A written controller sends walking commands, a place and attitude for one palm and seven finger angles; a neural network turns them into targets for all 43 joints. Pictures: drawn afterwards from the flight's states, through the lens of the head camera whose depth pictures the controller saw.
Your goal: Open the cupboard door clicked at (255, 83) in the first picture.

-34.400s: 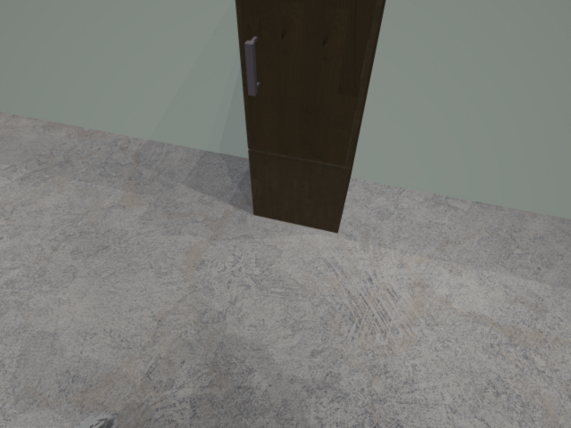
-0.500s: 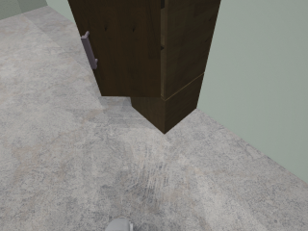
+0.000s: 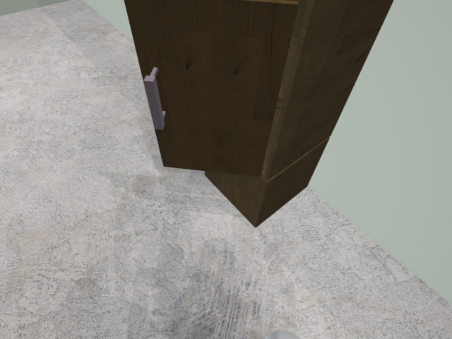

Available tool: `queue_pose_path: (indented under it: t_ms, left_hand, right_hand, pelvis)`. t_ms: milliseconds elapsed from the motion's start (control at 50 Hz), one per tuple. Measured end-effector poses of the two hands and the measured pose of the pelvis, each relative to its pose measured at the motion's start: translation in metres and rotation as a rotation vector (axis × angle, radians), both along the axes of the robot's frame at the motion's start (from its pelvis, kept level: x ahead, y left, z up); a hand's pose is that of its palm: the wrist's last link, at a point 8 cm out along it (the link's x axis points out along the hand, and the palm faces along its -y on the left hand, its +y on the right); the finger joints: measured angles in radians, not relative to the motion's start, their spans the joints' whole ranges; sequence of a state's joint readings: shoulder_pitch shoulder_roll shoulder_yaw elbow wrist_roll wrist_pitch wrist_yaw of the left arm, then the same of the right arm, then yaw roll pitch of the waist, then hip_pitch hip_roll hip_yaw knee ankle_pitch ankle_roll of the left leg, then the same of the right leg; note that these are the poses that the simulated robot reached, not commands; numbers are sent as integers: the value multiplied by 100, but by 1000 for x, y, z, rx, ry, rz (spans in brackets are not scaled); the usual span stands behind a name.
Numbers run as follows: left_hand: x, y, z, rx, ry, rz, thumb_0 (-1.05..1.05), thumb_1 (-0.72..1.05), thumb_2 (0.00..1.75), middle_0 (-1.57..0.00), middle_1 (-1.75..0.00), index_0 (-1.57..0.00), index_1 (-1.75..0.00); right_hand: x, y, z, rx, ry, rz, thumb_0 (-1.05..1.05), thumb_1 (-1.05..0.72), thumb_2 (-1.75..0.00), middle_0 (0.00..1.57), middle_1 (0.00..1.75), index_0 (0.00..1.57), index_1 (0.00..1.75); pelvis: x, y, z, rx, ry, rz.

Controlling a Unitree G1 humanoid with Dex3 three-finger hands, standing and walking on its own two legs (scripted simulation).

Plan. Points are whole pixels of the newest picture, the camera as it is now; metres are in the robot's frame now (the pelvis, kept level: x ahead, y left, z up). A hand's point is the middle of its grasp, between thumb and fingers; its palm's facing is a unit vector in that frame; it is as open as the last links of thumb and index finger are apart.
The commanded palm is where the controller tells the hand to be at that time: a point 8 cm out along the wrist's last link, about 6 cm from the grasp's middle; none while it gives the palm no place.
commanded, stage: take the last steps up to it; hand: left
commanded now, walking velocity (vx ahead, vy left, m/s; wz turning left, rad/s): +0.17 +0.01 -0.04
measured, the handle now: (157, 99) +0.67 +0.27 -0.01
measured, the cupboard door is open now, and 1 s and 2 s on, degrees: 44 44 44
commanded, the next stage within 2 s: come to a stop and stand still in 0.06 s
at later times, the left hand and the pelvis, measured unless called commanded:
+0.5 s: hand (156, 303) +0.20 +0.17 -0.18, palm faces +0.02 -0.98 -0.19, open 7.3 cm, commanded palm none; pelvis +0.11 +0.00 +0.00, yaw +0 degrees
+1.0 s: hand out of the picture +0.09 +0.16 -0.17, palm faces +0.02 -0.98 -0.21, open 7.4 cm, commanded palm none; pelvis +0.08 -0.02 +0.00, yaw +0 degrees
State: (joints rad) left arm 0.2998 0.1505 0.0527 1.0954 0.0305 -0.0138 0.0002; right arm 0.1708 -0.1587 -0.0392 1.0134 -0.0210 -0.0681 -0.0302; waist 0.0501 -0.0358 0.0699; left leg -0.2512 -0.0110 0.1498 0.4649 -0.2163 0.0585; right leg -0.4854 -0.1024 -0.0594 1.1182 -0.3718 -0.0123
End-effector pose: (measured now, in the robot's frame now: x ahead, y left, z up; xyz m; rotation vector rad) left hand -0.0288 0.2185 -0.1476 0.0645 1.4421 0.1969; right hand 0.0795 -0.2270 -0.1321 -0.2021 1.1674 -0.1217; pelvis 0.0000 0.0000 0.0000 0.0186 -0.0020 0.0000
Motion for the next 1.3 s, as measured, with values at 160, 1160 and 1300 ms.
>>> queue_pose_path:
  t_ms: [160, 1160, 1300]
  left_hand:
    - [156, 16, 20, 81, -230, -130, 1, 93, 90, -19, -30, -19, -29]
    - [114, -36, -1, 0, -23, -81, 2, 92, 90, -20, -30, -20, -29]
    - [115, -41, -1, -6, -5, -70, 1, 92, 90, -20, -30, -20, -29]
  right_hand:
    - [-40, -15, -8, 16, 207, -93, -1, -94, -90, 20, 30, 20, 30]
    - [-16, -28, -11, 22, 285, -124, 0, -91, -90, 20, 30, 20, 30]
    - [-34, -17, -10, 42, 357, -135, 0, -91, -90, 20, 30, 20, 30]
  pelvis:
    - [52, -7, 3, 11, 6, -16]
    - [89, -29, 2, -17, -26, -3]
    - [95, -32, 3, -17, -21, 2]
